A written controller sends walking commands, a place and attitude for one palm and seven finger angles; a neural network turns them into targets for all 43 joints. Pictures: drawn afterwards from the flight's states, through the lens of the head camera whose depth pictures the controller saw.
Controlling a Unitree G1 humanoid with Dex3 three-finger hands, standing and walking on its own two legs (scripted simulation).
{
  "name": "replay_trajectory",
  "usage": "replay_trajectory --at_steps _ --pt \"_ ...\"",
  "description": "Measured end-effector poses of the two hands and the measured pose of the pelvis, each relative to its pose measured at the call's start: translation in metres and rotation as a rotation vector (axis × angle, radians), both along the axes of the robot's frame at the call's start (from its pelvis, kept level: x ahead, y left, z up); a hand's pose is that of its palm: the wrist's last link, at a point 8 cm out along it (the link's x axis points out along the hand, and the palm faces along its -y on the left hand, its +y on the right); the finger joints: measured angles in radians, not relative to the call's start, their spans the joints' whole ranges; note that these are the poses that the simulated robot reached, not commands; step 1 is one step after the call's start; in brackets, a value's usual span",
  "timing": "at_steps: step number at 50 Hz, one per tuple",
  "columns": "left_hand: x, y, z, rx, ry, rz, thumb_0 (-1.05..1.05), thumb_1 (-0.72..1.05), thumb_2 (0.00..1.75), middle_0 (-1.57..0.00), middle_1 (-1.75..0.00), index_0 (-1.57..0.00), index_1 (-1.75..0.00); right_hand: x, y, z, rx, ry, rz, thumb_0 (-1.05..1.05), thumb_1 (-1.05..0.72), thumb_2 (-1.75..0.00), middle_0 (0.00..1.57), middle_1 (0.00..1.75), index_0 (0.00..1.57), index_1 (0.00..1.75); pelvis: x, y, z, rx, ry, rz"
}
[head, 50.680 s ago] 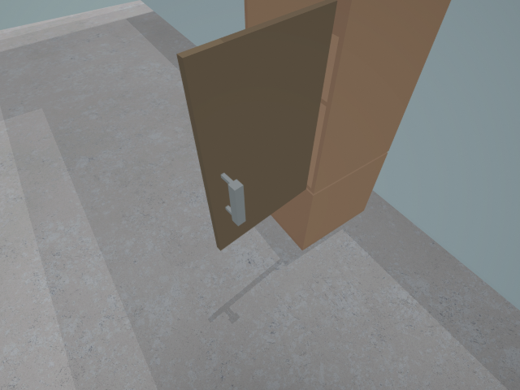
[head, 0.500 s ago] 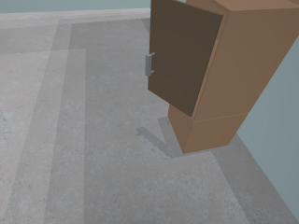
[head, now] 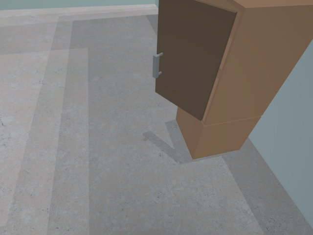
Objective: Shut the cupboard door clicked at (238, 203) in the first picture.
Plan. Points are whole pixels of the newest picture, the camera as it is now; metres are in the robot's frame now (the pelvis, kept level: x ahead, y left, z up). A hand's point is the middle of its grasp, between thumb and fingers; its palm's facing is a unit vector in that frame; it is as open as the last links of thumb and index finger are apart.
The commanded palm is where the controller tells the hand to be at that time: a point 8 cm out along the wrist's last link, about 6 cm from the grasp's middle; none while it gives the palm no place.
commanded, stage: look to check the result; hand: left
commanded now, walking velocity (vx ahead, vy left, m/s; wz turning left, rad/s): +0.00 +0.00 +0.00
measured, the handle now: (158, 65) +0.99 +0.04 -0.12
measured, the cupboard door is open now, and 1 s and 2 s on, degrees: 33 33 33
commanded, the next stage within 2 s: walk to a spot facing it in 0.24 s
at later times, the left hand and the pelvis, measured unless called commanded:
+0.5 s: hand out of the picture +0.06 +0.22 -0.17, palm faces +0.03 -0.96 -0.29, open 7.4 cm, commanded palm none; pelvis +0.01 -0.01 +0.00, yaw +2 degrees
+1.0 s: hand out of the picture -0.02 +0.22 -0.19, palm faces +0.32 -0.91 -0.25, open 7.4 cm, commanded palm none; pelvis -0.02 -0.01 -0.01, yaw +18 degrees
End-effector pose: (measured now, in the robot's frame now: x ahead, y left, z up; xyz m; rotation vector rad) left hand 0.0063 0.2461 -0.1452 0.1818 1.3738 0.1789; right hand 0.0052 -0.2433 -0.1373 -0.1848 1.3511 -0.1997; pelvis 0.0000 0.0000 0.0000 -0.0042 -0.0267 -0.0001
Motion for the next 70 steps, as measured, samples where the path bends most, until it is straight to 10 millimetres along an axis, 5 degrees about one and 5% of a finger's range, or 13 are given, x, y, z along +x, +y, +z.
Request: replay_trajectory --at_steps 27,36,44,55,63,70 --pt "0.043 0.012 0.008 0.055 -0.092 0.008 0.0 0.91 0.89 -0.2 -0.3 -0.2 -0.3 0.049 -0.031 0.005 -0.04 -0.039 0.073 0.01 -0.91 -0.89 0.2 0.3 0.2 0.3 0.007 -0.01 -0.002 0.007 0.013 0.052" --pt "0.011 -0.002 -0.002 0.043 -0.094 0.111 0.0 0.91 0.89 -0.2 -0.3 -0.2 -0.3 0.059 -0.011 -0.014 0.028 -0.012 0.144 0.01 -0.91 -0.89 0.2 0.3 0.2 0.3 -0.004 -0.016 -0.013 -0.005 0.023 0.14" --pt "-0.032 0.009 -0.026 0.021 -0.082 0.244 0.0 0.91 0.89 -0.2 -0.3 -0.2 -0.3 0.081 0.008 -0.014 0.004 -0.048 0.257 0.01 -0.91 -0.89 0.2 0.3 0.2 0.3 -0.014 -0.004 -0.027 -0.004 0.014 0.263" --pt "-0.041 0.011 0.008 0.076 -0.139 0.327 0.01 0.91 0.89 -0.2 -0.3 -0.2 -0.3 0.09 0.0 -0.001 -0.001 -0.014 0.373 0.01 -0.9 -0.89 0.21 0.3 0.2 0.3 -0.021 -0.021 -0.007 -0.018 0.055 0.369" --pt "-0.049 -0.024 0.02 0.152 -0.207 0.394 0.0 0.91 0.9 -0.2 -0.3 -0.2 -0.3 0.129 -0.031 -0.023 0.031 -0.026 0.442 0.01 -0.9 -0.89 0.21 0.3 0.2 0.3 -0.013 -0.06 -0.017 0.006 0.055 0.471" --pt "-0.084 -0.068 0.031 0.108 -0.145 0.523 0.01 0.91 0.89 -0.2 -0.3 -0.2 -0.3 0.178 -0.023 -0.003 0.061 -0.066 0.548 0.01 -0.91 -0.89 0.2 0.3 0.19 0.3 0.005 -0.064 0.001 0.034 0.05 0.579"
